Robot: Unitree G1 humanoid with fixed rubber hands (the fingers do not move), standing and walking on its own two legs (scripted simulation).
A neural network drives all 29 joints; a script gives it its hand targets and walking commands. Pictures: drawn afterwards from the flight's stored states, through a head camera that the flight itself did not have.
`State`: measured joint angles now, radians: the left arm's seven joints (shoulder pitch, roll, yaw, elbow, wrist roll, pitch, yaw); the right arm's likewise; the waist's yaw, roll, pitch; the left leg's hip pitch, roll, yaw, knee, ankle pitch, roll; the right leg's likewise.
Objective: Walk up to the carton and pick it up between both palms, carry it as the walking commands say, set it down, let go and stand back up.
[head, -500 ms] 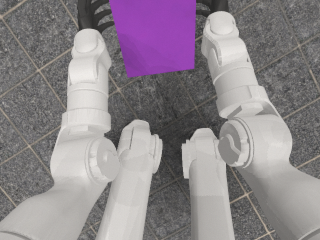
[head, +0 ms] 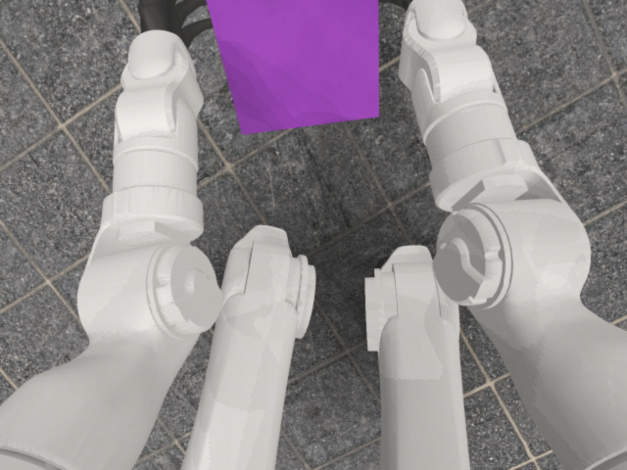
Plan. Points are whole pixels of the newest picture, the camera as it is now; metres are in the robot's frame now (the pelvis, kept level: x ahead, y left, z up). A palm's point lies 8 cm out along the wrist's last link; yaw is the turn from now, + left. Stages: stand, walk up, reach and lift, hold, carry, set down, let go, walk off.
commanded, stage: set down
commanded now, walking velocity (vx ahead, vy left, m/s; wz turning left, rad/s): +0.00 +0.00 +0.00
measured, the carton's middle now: (298, 22) +0.55 +0.08 -0.27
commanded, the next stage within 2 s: none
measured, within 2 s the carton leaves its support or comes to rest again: rests again in 1.92 s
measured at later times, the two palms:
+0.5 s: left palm (164, 26) +0.51 +0.20 -0.16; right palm out of the picture +0.56 -0.05 -0.16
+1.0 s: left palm (162, 18) +0.52 +0.20 -0.17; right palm out of the picture +0.57 -0.05 -0.17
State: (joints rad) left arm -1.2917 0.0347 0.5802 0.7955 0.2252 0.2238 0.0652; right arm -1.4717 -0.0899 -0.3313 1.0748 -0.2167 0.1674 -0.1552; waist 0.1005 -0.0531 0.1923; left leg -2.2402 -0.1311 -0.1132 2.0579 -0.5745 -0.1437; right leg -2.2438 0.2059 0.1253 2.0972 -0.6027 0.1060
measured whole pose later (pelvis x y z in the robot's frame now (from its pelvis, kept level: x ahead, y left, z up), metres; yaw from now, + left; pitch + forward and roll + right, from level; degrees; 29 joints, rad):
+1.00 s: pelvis +0.01 +0.00 +0.00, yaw +1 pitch +45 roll +2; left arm -1.32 0.05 0.65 0.82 0.28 0.15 -0.02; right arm -1.49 -0.09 -0.42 1.05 -0.31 0.13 -0.05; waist 0.10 -0.03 0.19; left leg -2.27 -0.10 -0.09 2.08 -0.60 -0.11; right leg -2.27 0.16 0.10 2.12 -0.64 0.08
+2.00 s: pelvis +0.00 +0.00 -0.01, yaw +2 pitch +40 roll +2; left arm -1.35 0.24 0.34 1.09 -0.06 -0.01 0.10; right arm -1.45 -0.30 -0.04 1.11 0.06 0.05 -0.12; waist 0.09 -0.01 0.36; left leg -2.24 -0.05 -0.04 2.12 -0.57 -0.08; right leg -2.23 0.11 0.09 2.17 -0.63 0.07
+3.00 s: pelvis +0.02 +0.00 +0.15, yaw +2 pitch +48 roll +1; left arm -1.06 0.14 0.37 0.75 0.00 0.14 0.10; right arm -1.20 -0.21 -0.19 0.86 -0.07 0.18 -0.11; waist 0.10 -0.03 -0.05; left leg -1.91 -0.04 -0.05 1.52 -0.44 -0.05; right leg -1.89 0.07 0.09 1.56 -0.50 0.05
